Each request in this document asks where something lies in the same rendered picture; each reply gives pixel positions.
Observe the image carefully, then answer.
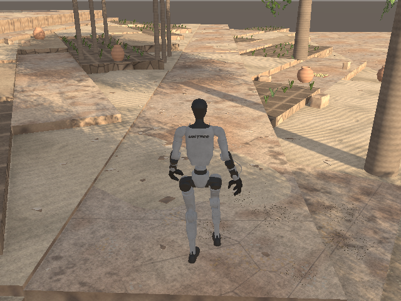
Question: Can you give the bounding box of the left robot hand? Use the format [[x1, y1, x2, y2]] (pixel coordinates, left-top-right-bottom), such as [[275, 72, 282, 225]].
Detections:
[[169, 169, 184, 181]]

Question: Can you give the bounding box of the robot right upper arm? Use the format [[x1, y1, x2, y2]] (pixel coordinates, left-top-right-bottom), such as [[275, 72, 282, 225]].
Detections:
[[212, 126, 230, 161]]

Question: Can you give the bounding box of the right robot hand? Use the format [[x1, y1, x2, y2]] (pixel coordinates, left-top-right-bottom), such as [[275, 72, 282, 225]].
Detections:
[[228, 178, 242, 195]]

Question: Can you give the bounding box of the right robot forearm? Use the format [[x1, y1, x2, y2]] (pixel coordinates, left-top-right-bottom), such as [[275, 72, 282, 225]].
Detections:
[[225, 151, 239, 181]]

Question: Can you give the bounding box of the right robot foot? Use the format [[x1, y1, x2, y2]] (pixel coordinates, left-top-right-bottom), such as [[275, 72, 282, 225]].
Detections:
[[212, 232, 221, 246]]

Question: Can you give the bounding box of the right robot shin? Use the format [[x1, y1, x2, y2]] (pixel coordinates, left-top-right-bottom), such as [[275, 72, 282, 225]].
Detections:
[[211, 198, 221, 238]]

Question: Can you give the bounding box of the robot left upper arm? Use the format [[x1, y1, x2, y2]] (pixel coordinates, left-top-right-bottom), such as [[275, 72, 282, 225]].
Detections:
[[171, 126, 187, 160]]

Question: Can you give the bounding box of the left robot forearm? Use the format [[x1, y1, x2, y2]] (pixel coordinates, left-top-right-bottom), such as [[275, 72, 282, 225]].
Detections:
[[169, 152, 178, 172]]

